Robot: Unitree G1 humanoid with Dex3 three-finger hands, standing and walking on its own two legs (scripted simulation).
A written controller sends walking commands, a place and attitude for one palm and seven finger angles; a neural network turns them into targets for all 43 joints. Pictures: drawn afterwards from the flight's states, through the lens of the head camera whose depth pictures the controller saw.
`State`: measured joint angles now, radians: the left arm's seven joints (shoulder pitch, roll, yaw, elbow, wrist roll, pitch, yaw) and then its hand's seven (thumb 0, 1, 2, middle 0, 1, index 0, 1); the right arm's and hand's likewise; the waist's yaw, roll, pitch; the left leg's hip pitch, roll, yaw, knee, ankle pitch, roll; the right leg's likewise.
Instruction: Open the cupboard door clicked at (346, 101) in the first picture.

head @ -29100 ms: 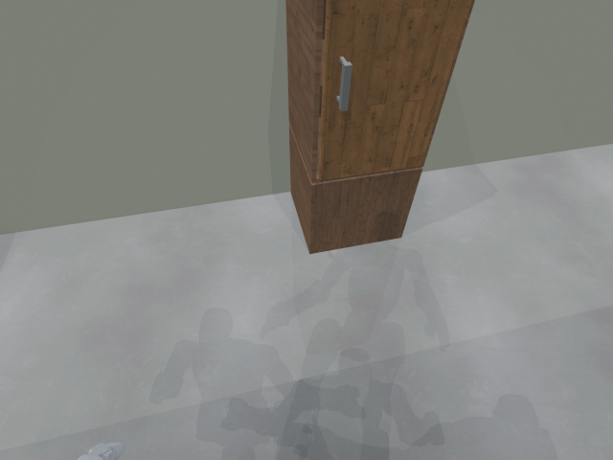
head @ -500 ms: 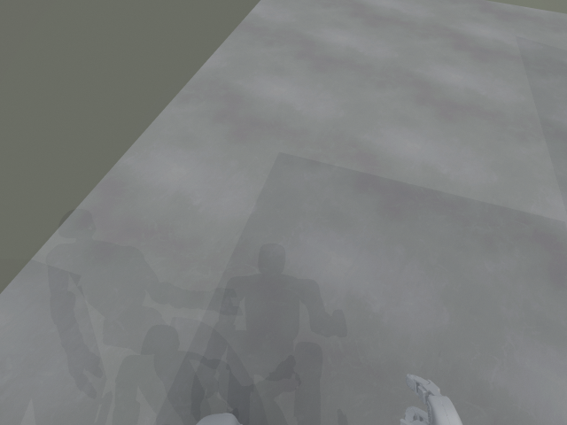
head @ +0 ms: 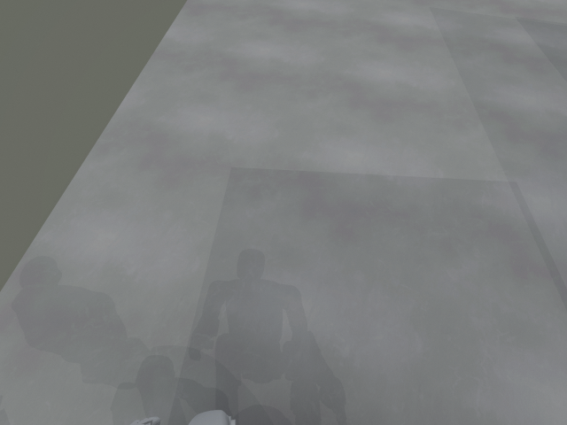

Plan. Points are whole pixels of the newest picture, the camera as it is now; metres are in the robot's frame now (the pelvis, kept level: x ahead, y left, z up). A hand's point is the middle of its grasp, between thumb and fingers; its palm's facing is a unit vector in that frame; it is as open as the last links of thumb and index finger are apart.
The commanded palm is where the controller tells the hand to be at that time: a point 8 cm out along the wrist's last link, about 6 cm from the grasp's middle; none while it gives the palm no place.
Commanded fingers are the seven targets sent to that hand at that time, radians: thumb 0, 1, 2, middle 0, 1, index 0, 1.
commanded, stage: walk to a spot facing it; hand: left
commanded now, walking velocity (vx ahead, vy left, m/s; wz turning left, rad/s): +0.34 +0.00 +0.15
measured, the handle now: out of the picture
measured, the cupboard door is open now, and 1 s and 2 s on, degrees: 48 48 48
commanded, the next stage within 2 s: turn to face it in 0.14 s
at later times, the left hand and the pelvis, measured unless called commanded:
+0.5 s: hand (169, 375) +0.23 +0.21 -0.18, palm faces +0.18 -0.97 -0.18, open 7.3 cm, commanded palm none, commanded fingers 0.00 0.90 0.90 -0.20 -0.30 -0.20 -0.30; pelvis +0.20 +0.02 -0.01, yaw +8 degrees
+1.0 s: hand (178, 376) +0.23 +0.19 -0.18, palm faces +0.48 -0.85 -0.23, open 7.3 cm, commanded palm none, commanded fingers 0.00 0.90 0.90 -0.20 -0.30 -0.20 -0.30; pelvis +0.28 -0.01 -0.01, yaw +28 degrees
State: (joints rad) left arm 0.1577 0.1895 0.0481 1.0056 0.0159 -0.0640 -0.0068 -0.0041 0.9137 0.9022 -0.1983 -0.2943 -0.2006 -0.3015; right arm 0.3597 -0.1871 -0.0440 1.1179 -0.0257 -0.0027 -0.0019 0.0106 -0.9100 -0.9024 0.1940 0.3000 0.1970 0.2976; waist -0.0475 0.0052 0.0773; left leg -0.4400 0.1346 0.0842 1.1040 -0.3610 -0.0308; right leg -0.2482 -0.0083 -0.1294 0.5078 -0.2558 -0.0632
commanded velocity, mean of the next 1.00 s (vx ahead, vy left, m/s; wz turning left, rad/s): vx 0.06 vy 0.00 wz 0.50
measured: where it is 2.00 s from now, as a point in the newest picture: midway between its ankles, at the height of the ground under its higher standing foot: (303, 376)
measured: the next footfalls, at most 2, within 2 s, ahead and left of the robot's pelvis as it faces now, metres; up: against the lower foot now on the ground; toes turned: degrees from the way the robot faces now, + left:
left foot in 0.28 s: +0.28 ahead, +0.15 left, +0.00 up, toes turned +10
right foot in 0.62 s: +0.32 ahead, -0.11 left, +0.00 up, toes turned +9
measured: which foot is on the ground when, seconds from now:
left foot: up 0.00-0.26, down 0.28-0.62, up 0.64-0.98, down 1.00-1.00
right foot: down 0.00-0.28, up 0.30-0.60, down 0.62-0.98, up 1.00-1.00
